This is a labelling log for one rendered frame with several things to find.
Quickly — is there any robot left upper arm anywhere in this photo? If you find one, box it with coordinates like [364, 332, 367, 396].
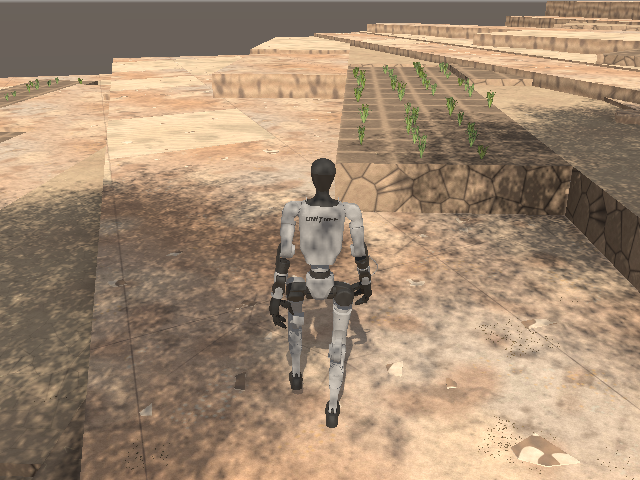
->
[280, 201, 302, 258]

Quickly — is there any robot right foot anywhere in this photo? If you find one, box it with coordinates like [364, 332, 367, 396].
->
[325, 401, 340, 428]

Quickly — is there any left robot shin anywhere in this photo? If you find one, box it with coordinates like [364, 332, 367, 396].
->
[288, 312, 302, 377]

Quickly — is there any robot right forearm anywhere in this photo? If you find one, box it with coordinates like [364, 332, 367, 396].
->
[355, 242, 371, 285]

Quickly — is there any robot left forearm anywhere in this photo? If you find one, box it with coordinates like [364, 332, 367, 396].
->
[271, 243, 290, 299]

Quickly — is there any robot right hand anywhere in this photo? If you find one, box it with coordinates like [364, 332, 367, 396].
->
[351, 281, 372, 305]

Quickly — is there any robot right upper arm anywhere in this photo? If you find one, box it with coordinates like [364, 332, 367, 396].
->
[343, 202, 366, 257]

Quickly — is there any robot left hand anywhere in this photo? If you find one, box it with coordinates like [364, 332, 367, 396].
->
[269, 297, 294, 329]

